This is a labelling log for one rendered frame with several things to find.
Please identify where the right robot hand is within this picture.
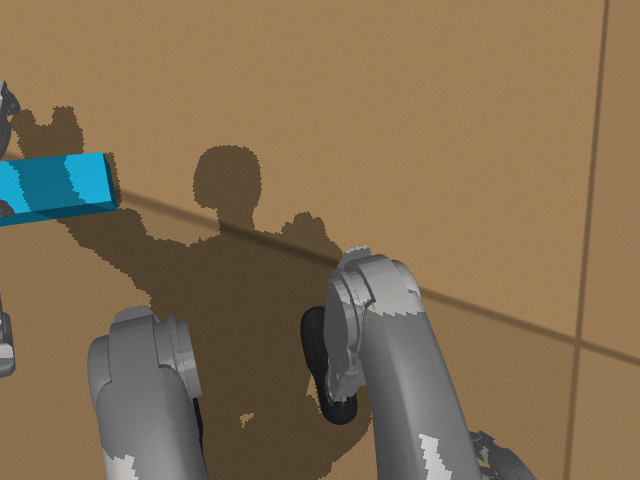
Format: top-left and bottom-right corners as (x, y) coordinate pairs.
(469, 431), (537, 480)

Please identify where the right robot foot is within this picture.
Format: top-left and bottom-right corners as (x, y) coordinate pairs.
(300, 306), (357, 425)

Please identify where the left robot arm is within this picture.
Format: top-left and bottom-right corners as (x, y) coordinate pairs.
(0, 295), (16, 378)

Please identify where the left robot hand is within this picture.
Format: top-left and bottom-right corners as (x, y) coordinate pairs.
(0, 80), (21, 218)

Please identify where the carton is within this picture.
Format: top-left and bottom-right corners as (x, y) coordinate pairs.
(0, 152), (118, 227)

